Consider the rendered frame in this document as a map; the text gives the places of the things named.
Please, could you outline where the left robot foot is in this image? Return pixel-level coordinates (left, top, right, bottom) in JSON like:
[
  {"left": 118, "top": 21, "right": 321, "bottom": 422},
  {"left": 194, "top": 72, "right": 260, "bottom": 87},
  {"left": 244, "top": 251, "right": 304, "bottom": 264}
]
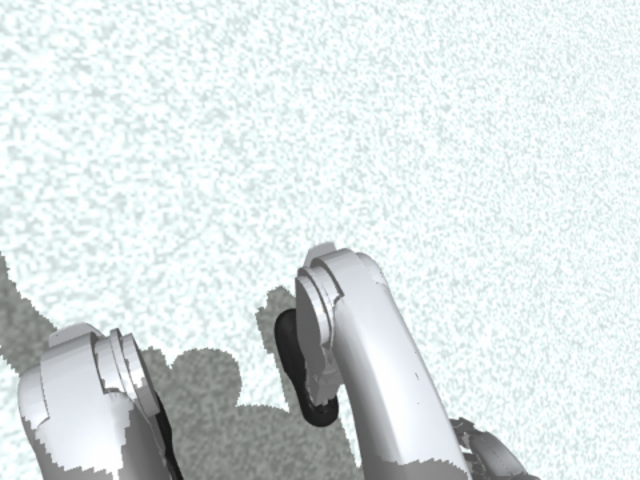
[{"left": 155, "top": 391, "right": 184, "bottom": 480}]

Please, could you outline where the right robot hand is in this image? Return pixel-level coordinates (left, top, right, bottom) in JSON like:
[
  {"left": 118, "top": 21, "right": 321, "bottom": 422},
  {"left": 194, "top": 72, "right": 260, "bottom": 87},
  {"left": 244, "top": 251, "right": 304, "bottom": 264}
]
[{"left": 449, "top": 417, "right": 528, "bottom": 480}]

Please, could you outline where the right robot foot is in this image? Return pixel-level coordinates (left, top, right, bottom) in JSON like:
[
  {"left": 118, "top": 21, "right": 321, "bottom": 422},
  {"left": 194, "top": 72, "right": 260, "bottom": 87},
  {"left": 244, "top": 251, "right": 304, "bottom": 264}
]
[{"left": 274, "top": 308, "right": 339, "bottom": 427}]

